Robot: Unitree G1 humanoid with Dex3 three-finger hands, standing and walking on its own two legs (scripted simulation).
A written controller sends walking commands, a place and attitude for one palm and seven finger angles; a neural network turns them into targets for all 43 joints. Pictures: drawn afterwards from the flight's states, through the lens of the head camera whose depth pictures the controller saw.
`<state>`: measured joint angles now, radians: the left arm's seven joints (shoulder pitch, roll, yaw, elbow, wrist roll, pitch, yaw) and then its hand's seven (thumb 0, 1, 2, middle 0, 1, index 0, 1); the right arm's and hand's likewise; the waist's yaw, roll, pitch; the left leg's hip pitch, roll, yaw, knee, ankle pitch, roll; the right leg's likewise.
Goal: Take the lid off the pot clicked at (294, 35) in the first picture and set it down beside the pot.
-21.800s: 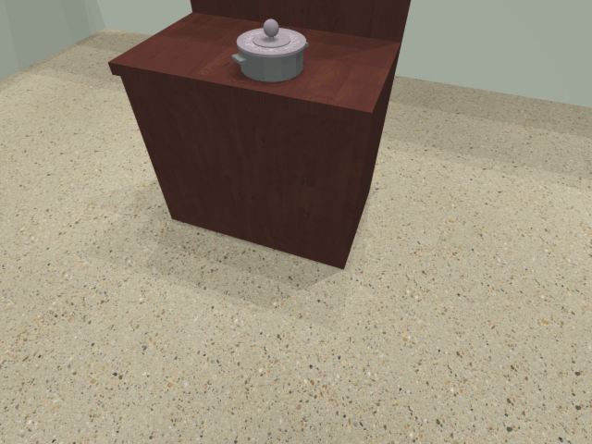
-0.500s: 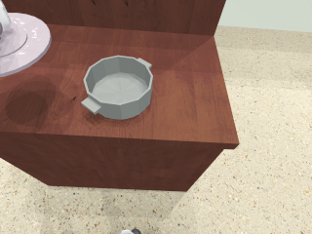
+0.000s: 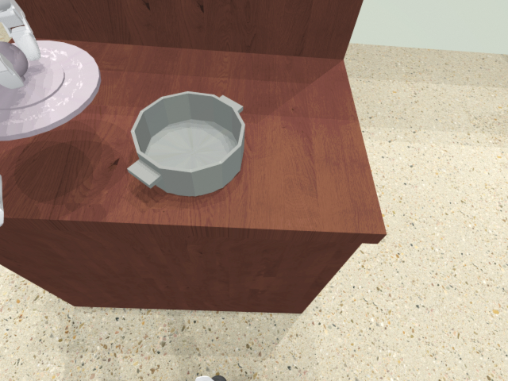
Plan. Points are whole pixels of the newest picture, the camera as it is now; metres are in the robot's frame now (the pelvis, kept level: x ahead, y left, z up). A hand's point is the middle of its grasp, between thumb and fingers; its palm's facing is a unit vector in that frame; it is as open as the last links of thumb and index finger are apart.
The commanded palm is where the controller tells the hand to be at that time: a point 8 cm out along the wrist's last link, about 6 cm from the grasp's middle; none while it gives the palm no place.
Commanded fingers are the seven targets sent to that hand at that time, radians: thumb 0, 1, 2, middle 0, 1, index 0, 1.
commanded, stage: lower the lid onto the table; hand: left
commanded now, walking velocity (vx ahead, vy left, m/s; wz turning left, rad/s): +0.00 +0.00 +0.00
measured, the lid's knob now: (6, 60) +0.52 +0.30 +0.20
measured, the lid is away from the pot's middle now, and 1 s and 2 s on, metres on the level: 0.22 0.23 0.23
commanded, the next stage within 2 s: none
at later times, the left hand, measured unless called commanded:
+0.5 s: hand (17, 80) +0.51 +0.29 +0.18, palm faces -0.41 -0.18 -0.90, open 7.2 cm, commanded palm +0.57 +0.29 +0.26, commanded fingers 0.00 0.81 0.65 -0.91 -1.07 -0.90 -1.08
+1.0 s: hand (20, 96) +0.50 +0.30 +0.16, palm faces -0.42 -0.18 -0.89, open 7.2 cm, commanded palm +0.57 +0.30 +0.23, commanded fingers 0.00 0.81 0.65 -0.91 -1.07 -0.90 -1.08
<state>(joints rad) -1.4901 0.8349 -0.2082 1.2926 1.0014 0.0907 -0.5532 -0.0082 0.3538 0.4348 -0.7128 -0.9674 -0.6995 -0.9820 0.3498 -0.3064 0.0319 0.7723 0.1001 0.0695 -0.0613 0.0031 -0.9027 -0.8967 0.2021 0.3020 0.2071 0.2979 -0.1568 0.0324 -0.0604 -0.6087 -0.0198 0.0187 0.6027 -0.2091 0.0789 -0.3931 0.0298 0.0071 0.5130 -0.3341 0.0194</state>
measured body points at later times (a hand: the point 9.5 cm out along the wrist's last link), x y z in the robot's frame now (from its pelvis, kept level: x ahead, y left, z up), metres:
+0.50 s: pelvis +0.01 -0.01 +0.00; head +0.10 +0.01 +0.44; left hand +0.52 +0.30 +0.23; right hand -0.01 -0.29 -0.12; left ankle +0.04 +0.07 -0.73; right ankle -0.06 -0.14 -0.73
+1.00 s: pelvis +0.00 +0.00 -0.01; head +0.09 +0.02 +0.43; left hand +0.52 +0.31 +0.21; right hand -0.03 -0.28 -0.12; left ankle +0.04 +0.07 -0.73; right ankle -0.06 -0.14 -0.73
